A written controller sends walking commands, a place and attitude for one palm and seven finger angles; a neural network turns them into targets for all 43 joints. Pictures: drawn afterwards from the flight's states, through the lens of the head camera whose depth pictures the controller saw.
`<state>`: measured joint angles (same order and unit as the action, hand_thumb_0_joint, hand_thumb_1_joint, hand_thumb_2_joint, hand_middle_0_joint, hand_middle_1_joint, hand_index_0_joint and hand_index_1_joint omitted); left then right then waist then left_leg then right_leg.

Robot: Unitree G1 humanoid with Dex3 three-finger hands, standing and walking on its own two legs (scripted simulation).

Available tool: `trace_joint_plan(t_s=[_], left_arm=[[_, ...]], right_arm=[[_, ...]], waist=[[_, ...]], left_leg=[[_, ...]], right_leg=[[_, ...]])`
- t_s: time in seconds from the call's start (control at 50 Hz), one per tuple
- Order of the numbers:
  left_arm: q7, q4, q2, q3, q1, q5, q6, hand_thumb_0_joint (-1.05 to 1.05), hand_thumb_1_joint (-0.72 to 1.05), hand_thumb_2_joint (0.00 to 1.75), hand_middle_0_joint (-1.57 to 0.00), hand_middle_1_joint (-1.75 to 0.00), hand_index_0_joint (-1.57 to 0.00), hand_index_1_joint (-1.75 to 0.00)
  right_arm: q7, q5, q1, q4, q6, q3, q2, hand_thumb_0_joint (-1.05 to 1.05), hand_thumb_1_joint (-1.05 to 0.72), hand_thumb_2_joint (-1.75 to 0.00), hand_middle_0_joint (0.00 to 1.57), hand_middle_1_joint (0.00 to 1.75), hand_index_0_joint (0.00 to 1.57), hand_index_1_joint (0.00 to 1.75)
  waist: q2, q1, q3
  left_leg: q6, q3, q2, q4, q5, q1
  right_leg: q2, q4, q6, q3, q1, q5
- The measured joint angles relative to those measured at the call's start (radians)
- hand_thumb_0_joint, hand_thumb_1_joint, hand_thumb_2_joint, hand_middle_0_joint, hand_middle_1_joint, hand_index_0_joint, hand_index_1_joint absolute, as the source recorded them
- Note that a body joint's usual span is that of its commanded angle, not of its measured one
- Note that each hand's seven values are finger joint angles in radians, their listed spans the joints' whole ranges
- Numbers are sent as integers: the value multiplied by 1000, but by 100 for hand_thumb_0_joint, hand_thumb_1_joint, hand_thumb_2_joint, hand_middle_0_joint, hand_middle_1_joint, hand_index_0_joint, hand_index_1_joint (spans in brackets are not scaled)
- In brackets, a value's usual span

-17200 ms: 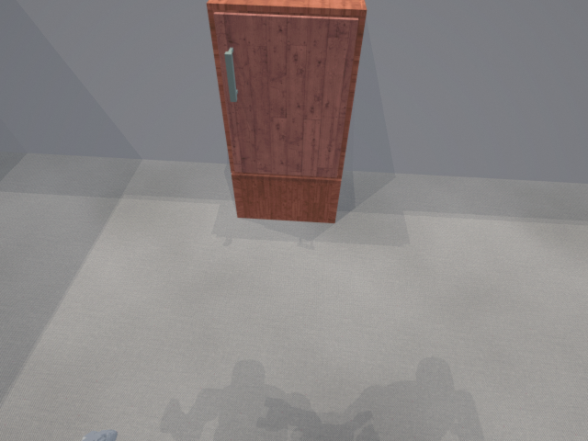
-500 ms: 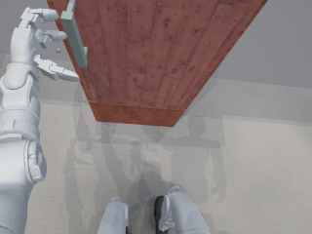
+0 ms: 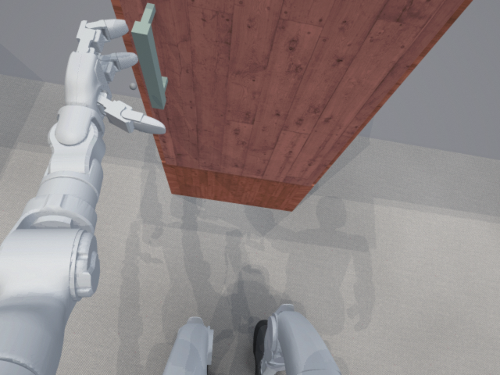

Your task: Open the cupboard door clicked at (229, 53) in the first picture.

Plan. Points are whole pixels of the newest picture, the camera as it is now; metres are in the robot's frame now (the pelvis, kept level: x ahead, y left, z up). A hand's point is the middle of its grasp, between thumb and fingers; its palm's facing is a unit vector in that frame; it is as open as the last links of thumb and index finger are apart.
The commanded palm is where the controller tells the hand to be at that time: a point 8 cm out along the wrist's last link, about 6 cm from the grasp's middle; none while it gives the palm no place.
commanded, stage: slide the fingers in behind the handle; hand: left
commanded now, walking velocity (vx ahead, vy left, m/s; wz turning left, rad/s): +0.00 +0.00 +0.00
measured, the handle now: (154, 61) +0.58 +0.14 +0.05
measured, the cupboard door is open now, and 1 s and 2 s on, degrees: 0 0 0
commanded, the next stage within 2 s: move the hooked fingers beside the handle in 0.32 s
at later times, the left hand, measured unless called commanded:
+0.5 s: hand (131, 85) +0.53 +0.17 +0.05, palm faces -0.04 -1.00 -0.03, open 15.3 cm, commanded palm +0.52 +0.14 +0.05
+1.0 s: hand (125, 82) +0.53 +0.18 +0.05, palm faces -0.08 -1.00 -0.03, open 15.0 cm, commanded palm +0.52 +0.16 +0.05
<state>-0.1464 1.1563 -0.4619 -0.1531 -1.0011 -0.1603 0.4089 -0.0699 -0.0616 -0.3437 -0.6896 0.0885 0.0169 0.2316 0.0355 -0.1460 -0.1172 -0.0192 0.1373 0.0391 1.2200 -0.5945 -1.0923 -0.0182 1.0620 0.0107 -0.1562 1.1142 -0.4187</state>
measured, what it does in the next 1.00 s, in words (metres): stands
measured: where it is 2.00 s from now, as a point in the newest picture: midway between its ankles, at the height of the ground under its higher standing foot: outside the picture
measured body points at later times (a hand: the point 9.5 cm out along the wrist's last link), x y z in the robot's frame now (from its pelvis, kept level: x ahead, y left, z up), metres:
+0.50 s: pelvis -0.01 +0.00 -0.01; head +0.16 +0.04 +0.41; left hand +0.52 +0.22 +0.06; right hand -0.01 -0.26 -0.12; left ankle -0.03 +0.10 -0.64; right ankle +0.04 -0.13 -0.64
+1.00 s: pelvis -0.01 +0.01 -0.01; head +0.16 +0.05 +0.41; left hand +0.53 +0.23 +0.06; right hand -0.03 -0.25 -0.11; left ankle -0.03 +0.10 -0.64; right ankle +0.04 -0.13 -0.64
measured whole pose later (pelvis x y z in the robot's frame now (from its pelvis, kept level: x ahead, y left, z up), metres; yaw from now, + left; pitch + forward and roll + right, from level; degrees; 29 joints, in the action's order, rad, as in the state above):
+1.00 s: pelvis -0.01 +0.01 -0.01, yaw -2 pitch +28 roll -6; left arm -0.24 1.20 -0.54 -0.22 -1.04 -0.13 0.40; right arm -0.05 -0.05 -0.38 -0.67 0.09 0.04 0.24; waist 0.03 -0.18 -0.12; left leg -0.03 0.11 0.03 1.25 -0.60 -1.13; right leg -0.01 1.08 0.00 -0.13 1.16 -0.40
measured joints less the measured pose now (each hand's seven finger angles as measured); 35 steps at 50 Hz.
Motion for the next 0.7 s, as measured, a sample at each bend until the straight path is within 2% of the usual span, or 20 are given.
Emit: trace_joint_plan(t_s=[0.4,0.7], left_arm=[[-25,24,-29,-12,-36,0,-11,-1,-50,30,-6,-114,-1,-113],[-67,65,-71,-42,-65,20,-9,-1,-50,30,-12,-117,-8,-116]], right_arm=[[7,5,8,0,-13,-1,13,1,-91,-89,20,30,20,30],[14,6,-22,6,-17,14,16,1,-91,-89,20,30,20,30]], waist=[[-3,-4,4],[-7,-29,3]], left_leg=[[3,-4,-1,22,0,-29],[-6,-13,-2,35,-1,-45]], right_leg=[[1,25,4,4,32,1],[4,28,-3,13,48,8]])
